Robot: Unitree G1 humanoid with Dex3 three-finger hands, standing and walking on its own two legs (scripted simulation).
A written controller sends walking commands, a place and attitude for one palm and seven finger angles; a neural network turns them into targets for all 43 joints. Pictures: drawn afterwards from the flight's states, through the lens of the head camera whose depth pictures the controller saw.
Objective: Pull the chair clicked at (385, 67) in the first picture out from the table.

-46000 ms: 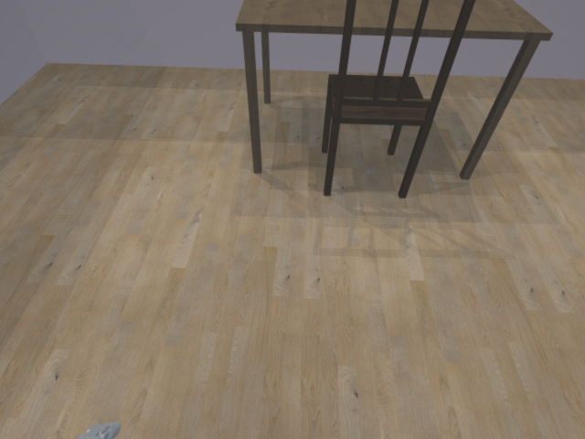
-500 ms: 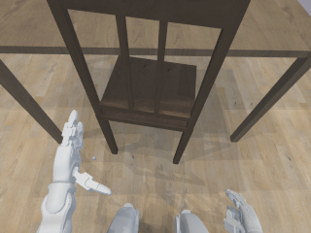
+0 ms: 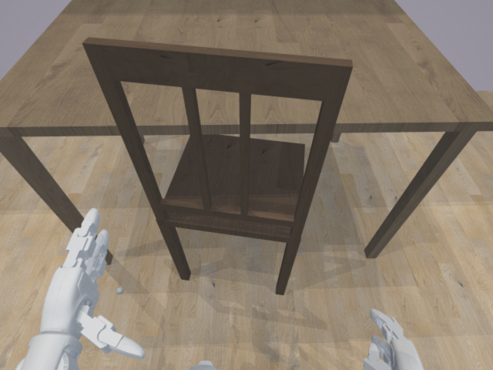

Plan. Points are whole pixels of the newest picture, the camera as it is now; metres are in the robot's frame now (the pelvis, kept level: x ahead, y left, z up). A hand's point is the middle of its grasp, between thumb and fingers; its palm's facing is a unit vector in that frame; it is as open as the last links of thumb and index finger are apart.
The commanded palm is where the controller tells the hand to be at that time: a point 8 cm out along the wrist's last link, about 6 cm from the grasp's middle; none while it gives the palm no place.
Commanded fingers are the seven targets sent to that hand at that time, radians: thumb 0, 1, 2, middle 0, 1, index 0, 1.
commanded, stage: draw the hand back to the body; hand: left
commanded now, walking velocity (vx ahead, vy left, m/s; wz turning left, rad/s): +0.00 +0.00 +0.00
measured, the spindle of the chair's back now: (200, 159) +0.53 +0.11 +0.01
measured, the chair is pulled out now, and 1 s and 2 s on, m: -0.05 -0.05 -0.05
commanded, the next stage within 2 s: step back with the hand held close in 1.14 s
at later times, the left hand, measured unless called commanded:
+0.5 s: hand (30, 265) +0.22 +0.25 +0.16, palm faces +0.35 -0.84 -0.41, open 13.1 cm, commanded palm +0.18 +0.29 +0.19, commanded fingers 0.00 0.47 0.69 -0.14 -0.21 -0.14 -0.21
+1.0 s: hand out of the picture +0.21 +0.26 +0.21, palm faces +0.42 -0.81 -0.40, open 7.6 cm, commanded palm +0.17 +0.30 +0.24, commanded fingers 0.00 0.90 0.90 -0.20 -0.30 -0.20 -0.30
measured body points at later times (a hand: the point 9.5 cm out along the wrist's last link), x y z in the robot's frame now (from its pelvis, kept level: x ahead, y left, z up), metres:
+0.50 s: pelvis +0.03 +0.01 +0.06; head +0.00 -0.02 +0.50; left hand +0.20 +0.29 +0.19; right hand +0.20 -0.22 -0.02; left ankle +0.01 +0.12 -0.67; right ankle -0.02 -0.11 -0.67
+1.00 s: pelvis +0.02 +0.01 +0.07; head -0.01 -0.01 +0.52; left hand +0.18 +0.30 +0.24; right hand +0.19 -0.23 -0.02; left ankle +0.01 +0.12 -0.67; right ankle -0.02 -0.11 -0.67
